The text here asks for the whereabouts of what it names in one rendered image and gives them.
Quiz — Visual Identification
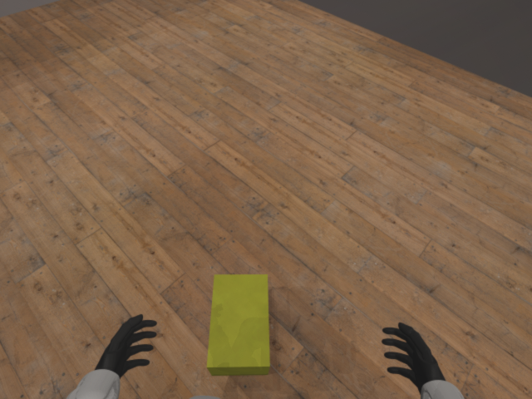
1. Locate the right robot hand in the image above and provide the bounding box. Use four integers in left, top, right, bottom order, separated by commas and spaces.
382, 323, 446, 394

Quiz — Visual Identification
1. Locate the robot left forearm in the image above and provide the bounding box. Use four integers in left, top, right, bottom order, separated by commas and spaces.
66, 369, 121, 399

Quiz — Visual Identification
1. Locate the left robot hand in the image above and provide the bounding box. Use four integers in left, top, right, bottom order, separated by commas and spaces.
94, 314, 157, 379

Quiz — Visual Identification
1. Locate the carton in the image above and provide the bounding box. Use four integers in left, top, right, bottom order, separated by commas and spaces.
207, 274, 270, 376

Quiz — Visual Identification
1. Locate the robot right forearm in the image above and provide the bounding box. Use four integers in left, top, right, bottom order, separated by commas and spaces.
421, 380, 465, 399

